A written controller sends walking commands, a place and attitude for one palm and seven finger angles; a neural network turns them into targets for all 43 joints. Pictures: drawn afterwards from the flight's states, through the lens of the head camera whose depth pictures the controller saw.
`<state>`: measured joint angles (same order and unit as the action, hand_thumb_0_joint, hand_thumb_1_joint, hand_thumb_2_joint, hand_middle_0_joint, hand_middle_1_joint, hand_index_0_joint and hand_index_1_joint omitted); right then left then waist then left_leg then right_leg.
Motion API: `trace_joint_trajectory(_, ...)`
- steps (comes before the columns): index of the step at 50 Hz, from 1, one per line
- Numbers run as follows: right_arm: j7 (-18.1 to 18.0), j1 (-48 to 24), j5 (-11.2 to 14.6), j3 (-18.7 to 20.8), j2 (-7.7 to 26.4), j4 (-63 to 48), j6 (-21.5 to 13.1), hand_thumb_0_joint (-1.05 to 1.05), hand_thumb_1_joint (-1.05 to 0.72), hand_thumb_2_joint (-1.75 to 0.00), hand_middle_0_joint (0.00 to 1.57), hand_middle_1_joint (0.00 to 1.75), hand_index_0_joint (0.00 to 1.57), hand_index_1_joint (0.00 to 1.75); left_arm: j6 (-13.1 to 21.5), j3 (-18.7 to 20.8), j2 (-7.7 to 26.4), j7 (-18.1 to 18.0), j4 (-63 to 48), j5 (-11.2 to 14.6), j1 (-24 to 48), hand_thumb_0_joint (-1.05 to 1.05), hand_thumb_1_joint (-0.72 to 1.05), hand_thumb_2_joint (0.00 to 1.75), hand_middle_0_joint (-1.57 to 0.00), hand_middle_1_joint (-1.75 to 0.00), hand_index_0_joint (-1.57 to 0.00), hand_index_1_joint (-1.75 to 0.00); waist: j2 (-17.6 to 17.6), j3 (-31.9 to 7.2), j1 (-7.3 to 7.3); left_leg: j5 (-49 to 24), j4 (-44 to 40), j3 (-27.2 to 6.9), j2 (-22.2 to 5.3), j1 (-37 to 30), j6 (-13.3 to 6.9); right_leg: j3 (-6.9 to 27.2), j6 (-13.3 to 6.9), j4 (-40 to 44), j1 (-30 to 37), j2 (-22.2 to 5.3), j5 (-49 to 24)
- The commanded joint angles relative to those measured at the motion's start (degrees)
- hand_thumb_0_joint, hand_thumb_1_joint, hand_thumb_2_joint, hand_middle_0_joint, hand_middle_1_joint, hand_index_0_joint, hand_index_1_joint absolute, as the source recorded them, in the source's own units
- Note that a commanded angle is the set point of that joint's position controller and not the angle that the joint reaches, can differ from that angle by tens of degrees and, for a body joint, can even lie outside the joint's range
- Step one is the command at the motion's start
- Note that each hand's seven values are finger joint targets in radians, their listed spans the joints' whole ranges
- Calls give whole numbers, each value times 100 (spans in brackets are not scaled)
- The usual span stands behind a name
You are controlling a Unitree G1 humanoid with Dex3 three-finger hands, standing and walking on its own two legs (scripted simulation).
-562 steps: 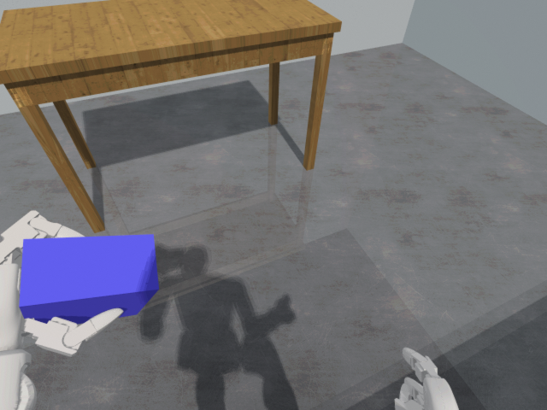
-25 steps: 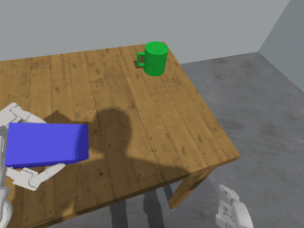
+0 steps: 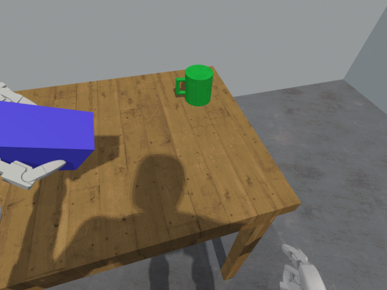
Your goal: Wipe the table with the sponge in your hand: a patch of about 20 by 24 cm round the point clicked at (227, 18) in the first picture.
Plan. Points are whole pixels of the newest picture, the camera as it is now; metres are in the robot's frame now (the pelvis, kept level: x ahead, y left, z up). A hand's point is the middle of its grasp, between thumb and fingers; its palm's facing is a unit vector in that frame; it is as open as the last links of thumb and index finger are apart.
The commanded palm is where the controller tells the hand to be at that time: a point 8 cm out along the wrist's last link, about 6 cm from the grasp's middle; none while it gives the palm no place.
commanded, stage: turn the palm down, sponge in hand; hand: left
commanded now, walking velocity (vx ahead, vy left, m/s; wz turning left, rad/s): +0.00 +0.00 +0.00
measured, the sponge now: (58, 142) +0.28 +0.26 +0.19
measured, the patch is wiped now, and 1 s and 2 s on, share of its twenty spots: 0.00 0.00 0.00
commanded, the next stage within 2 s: none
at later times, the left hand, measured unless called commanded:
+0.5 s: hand (42, 177) +0.22 +0.26 +0.17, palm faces +0.34 -0.54 -0.77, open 10.2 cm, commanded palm +0.17 +0.27 +0.21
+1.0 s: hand (49, 179) +0.23 +0.26 +0.16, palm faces +0.20 -0.36 -0.91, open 10.2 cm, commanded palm +0.18 +0.27 +0.24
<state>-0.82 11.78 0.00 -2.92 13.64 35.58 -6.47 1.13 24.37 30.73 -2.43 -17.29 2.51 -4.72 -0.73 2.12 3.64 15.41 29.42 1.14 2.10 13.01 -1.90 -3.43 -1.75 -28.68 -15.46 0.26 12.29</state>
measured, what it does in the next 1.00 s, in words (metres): stands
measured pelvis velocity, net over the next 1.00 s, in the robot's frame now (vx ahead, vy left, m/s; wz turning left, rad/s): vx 0.00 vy -0.03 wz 0.00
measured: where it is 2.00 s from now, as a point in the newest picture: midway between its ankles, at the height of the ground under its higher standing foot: outside the picture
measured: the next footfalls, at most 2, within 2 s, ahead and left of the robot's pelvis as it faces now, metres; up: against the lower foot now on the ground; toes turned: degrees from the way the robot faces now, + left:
none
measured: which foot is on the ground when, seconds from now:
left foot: down 0.00-1.00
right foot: down 0.00-1.00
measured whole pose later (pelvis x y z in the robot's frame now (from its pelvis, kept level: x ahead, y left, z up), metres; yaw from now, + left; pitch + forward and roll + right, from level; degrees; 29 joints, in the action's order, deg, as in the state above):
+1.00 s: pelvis +0.00 -0.03 -0.01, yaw +0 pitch -2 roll +1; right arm -8.1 7.9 4.3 -1.7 17.6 31.7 1.2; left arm -20.0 13.1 38.7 3.6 -26.0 -21.3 -14.1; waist 5.2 0.4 5.8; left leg 18.8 35.6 0.9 0.9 15.2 -0.5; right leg -3.9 -3.6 -36.4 -18.4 1.3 16.6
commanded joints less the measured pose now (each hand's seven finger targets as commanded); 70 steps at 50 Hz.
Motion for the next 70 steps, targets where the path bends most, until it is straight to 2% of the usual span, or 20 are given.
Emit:
trace_joint_trajectory(1, 20, -872, 144, 407, 1017, -1234, -214, 0, -90, -90, 20, 30, 20, 30, -917, 139, 662, 609, -1531, 232, -734, 0, 10, 130, -120, -160, -120, -160, 353, -1103, 210, -2133, -483, -214, -263, -267, 239, -128, -109, 218, 694, -19, -1266)
trace_joint_trajectory(4, 54, -1067, 186, 341, 904, -1440, -36, 0, -90, -90, 20, 30, 20, 30, -1004, 125, 742, 701, -2012, -224, -1370, 0, 10, 130, -120, -160, -120, -160, -198, -611, 139, -1556, -450, -183, -286, -59, 42, -142, -35, 220, 347, 62, -931)
trace_joint_trajectory(7, -73, -932, 80, 459, 966, -1474, 8, 0, -90, -90, 20, 30, 20, 30, -326, 1031, 1360, 567, -2333, 43, -1322, 0, 10, 130, -120, -160, -120, -160, -712, -1103, 71, -1113, -226, -199, -236, -67, -32, -39, 116, 130, 180, 109, -592)
trace_joint_trajectory(8, -69, -1212, 180, 433, 984, -1483, 24, 0, -90, -90, 20, 30, 20, 30, -132, 1537, 1824, 428, -2671, 174, -971, 0, 10, 130, -120, -160, -120, -160, -438, -1266, 83, -601, -189, -176, -201, -105, -29, 160, 113, 172, 125, 140, 25)
trace_joint_trajectory(12, -171, -686, 0, 578, 798, -1107, -89, 0, -90, -90, 20, 30, 20, 30, 625, 1388, 1645, -257, -2485, -102, -785, 0, 10, 130, -120, -160, -120, -160, 1057, -1271, 127, -964, 75, -112, -174, -28, 105, 215, 7, 16, 60, -17, -296)
trace_joint_trajectory(13, -152, -815, 98, 528, 857, -1073, -83, 0, -90, -90, 20, 30, 20, 30, 475, 1485, 1950, -421, -2352, -333, -395, 0, 10, 130, -120, -160, -120, -160, 1360, -1089, 32, -546, 102, -113, -149, 89, 116, 368, -59, 30, -164, -27, 127)
trace_joint_trajectory(14, -173, -762, 26, 551, 742, -1026, -67, 0, -90, -90, 20, 30, 20, 30, 400, 997, 1518, -504, -2233, -487, -238, 0, 10, 130, -120, -160, -120, -160, 1415, -1103, -6, -666, 191, -117, -142, 235, 104, 325, -69, 116, -57, -174, 16)
trace_joint_trajectory(21, -534, -1141, 210, 425, 975, -1167, 290, 0, -90, -90, 20, 30, 20, 30, -1142, 163, 2011, 323, -1023, -928, 318, 0, 10, 130, -120, -160, -120, -160, 173, -757, -133, 75, 470, -184, -209, 845, 41, 1338, 230, 631, 304, -737, 1138)
trace_joint_trajectory(26, -586, -1265, 226, 394, 796, -1406, 277, 0, -90, -90, 20, 30, 20, 30, -736, 368, 2251, 660, -1728, -1189, 118, 0, 10, 130, -120, -160, -120, -160, -351, -1135, 58, -105, 648, -317, -254, 790, 47, 1454, 284, 455, 478, -777, 1019)
trace_joint_trajectory(28, -547, -1473, 301, 357, 729, -1491, 198, 0, -90, -90, 20, 30, 20, 30, -582, 1038, 2784, 496, -1953, -1194, -160, 0, 10, 130, -120, -160, -120, -160, -127, -1412, 279, -230, 675, -263, -220, 772, 83, 1576, 164, 332, 559, -718, 1168)
trace_joint_trajectory(33, -429, -1185, 295, 488, 785, -1312, 300, 0, -90, -90, 20, 30, 20, 30, -746, 1477, 2689, -174, -1863, -1222, -876, 0, 10, 130, -120, -160, -120, -160, 686, -1493, 415, -762, 734, -260, -259, 844, 199, 1587, 33, -46, 667, -687, -397)
trace_joint_trajectory(37, -476, -952, 248, 580, 995, -1304, 595, 0, -90, -90, 20, 30, 20, 30, -1559, 889, 2337, -388, -1600, -1489, -946, 0, 10, 130, -120, -160, -120, -160, 224, -1178, 265, -955, 596, -249, -366, 851, 163, 1176, 155, -213, 613, -635, -1190)
trace_joint_trajectory(41, -590, -1170, 385, 460, 1096, -1442, 677, 0, -90, -90, 20, 30, 20, 30, -2162, 345, 2477, 1, -1489, -1896, -434, 0, 10, 130, -120, -160, -120, -160, -145, -950, 124, -758, 391, -218, -328, 684, -22, 895, 216, -22, 380, -466, -410)
trace_joint_trajectory(46, -756, -1501, 409, 280, 845, -1609, 437, 0, -90, -90, 20, 30, 20, 30, -1755, -362, 2261, 482, -2306, -2397, 393, 0, 10, 130, -120, -160, -120, -160, 194, -1206, 52, -499, 234, -257, -270, 142, -101, 807, 182, 186, 152, -394, 380)
trace_joint_trajectory(50, -758, -1557, 292, 225, 706, -1490, 258, 0, -90, -90, 20, 30, 20, 30, -1461, -113, 2547, 257, -2748, -2983, 525, 0, 10, 130, -120, -160, -120, -160, 806, -1499, 250, -749, 0, -385, -288, -227, -45, 690, -19, 105, 334, -302, 233)
trace_joint_trajectory(53, -653, -1845, 323, 128, 712, -1336, 252, 0, -90, -90, 20, 30, 20, 30, -1822, 417, 2938, -43, -2208, -3317, 551, 0, 10, 130, -120, -160, -120, -160, 1069, -1191, 476, -703, -377, -536, -262, -2, 67, 753, -176, 139, 509, -152, 268)
trace_joint_trajectory(54, -619, -1749, 271, 142, 694, -1267, 336, 0, -90, -90, 20, 30, 20, 30, -1930, -2, 2471, -84, -2189, -3321, 878, 0, 10, 130, -120, -160, -120, -160, 1082, -1154, 392, -909, -425, -493, -327, 43, 102, 543, -162, 186, 692, -211, -25)
trace_joint_trajectory(60, -514, -1933, 405, 101, 873, -1108, 619, 0, -90, -90, 20, 30, 20, 30, -3000, -635, 2184, 206, -1045, -3494, 1110, 0, 10, 130, -120, -160, -120, -160, 236, -766, 312, -900, -704, -461, -339, 96, 134, 565, -84, 494, 723, -137, -166)
trace_joint_trajectory(63, -501, -2535, 565, -43, 753, -1353, 569, 0, -90, -90, 20, 30, 20, 30, -3227, -1167, 1896, 651, -1171, -3732, 1285, 0, 10, 130, -120, -160, -120, -160, 411, -782, 291, -758, -785, -453, -268, -11, 61, 572, -112, 507, 671, -105, -17)
trace_joint_trajectory(70, -489, -2457, 328, 14, 707, -1376, 450, 0, -90, -90, 20, 30, 20, 30, -2642, -1132, 2479, 899, -2575, -4594, 1751, 0, 10, 130, -120, -160, -120, -160, 907, -1733, 417, -1207, -819, -667, -265, -432, -59, 731, -219, 277, 1230, -123, -329)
